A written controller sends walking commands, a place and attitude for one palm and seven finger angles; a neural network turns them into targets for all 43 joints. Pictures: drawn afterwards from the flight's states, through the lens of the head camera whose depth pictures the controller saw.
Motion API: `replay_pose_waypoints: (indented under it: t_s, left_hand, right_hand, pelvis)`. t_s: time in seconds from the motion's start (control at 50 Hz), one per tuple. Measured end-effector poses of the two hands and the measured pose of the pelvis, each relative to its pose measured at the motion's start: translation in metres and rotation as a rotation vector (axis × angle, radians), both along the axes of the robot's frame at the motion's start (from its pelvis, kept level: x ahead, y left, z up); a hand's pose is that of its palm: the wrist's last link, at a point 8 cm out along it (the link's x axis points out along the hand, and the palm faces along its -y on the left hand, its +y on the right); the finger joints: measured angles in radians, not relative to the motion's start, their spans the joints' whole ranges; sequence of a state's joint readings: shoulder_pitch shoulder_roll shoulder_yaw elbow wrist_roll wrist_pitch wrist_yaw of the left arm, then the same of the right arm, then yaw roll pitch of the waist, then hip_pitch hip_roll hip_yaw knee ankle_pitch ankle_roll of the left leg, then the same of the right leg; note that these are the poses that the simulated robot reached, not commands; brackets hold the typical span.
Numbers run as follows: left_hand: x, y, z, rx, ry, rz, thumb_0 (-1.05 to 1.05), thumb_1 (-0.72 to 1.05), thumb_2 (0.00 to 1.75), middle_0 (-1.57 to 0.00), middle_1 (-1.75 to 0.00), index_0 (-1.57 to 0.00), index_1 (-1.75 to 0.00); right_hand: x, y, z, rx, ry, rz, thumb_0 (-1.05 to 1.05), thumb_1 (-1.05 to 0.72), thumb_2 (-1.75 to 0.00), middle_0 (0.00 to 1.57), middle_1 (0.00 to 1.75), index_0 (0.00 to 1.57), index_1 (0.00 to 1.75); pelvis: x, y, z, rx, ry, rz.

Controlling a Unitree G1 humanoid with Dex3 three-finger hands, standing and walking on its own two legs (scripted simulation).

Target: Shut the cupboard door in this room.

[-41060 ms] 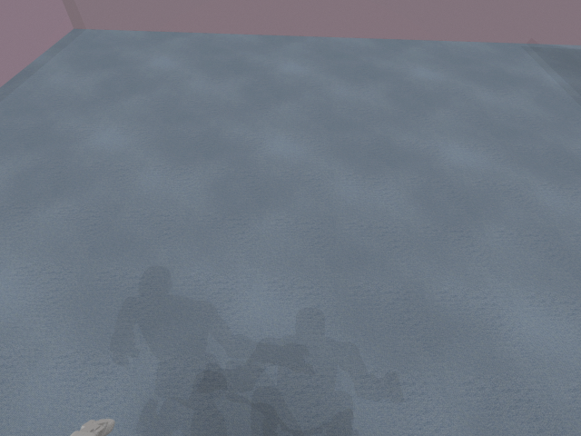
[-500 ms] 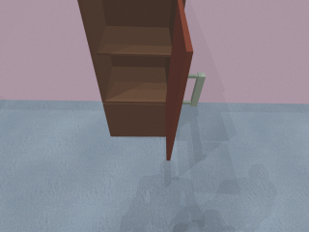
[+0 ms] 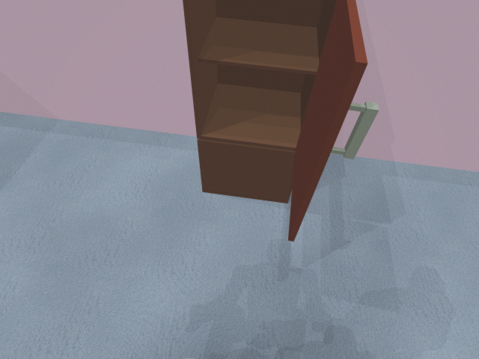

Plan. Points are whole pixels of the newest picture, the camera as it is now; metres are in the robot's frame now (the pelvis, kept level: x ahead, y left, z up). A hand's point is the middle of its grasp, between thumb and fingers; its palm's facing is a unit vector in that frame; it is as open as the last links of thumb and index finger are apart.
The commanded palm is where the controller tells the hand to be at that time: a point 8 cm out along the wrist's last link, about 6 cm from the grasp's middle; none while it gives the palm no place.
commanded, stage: turn or walk to find it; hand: left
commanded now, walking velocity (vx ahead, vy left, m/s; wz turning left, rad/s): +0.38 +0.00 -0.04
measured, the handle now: (348, 131) +0.53 -0.19 +0.08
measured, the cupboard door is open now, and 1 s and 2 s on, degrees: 88 87 87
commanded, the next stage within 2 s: stand and wait in 0.68 s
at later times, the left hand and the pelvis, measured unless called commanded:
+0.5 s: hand (180, 341) +0.17 +0.12 -0.14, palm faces +0.07 -0.97 -0.22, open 7.4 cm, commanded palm none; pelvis +0.16 -0.06 +0.02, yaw +0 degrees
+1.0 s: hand (181, 261) +0.34 +0.15 -0.17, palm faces +0.02 -0.98 -0.17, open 7.4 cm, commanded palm none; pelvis +0.37 -0.01 +0.00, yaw -4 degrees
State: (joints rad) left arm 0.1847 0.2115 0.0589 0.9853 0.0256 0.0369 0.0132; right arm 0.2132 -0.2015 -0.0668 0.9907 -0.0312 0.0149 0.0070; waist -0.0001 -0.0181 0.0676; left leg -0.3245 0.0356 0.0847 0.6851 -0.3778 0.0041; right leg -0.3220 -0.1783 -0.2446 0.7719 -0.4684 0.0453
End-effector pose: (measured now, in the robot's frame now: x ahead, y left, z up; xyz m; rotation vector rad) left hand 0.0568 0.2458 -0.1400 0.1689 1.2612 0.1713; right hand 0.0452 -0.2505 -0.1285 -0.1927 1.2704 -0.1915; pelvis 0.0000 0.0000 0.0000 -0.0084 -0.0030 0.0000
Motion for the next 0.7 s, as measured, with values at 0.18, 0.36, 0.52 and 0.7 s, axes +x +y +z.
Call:
replay_pose_waypoints:
  t_s: [0.18,0.36,0.52,0.7]
  left_hand:
    - [0.02,-0.003,0.029,-0.021,0.012,0.016,0.01,0.91,0.9,-0.2,-0.3,-0.2,-0.3]
    - [0.088,-0.043,0.027,0.003,0.017,-0.018,0.01,0.91,0.9,-0.2,-0.3,-0.2,-0.3]
    - [0.106,-0.084,0.031,-0.009,0.069,0.058,0.01,0.91,0.9,-0.2,-0.3,-0.2,-0.3]
    - [0.112,-0.115,0.031,-0.091,0.242,0.141,0.01,0.91,0.9,-0.21,-0.3,-0.2,-0.3]
  right_hand:
    - [0.008,0.01,0.019,0.03,0.029,-0.001,0.0,-0.91,-0.9,0.2,0.3,0.2,0.3]
    - [0.015,-0.006,-0.013,0.123,0.178,-0.074,0.0,-0.91,-0.9,0.21,0.3,0.2,0.3]
    - [0.115,-0.039,-0.009,0.124,0.146,-0.02,0.01,-0.91,-0.9,0.2,0.3,0.19,0.3]
    - [0.284,-0.037,0.009,0.101,-0.046,0.063,0.0,-0.91,-0.9,0.2,0.3,0.19,0.29]
  pelvis:
    - [0.041,-0.003,0.026,0.007,0.027,0.021]
    - [0.105,-0.038,0.011,0.041,0.014,-0.006]
    - [0.164,-0.062,0.019,0.028,0.013,0.004]
    - [0.248,-0.059,0.025,0.015,0.025,0.019]
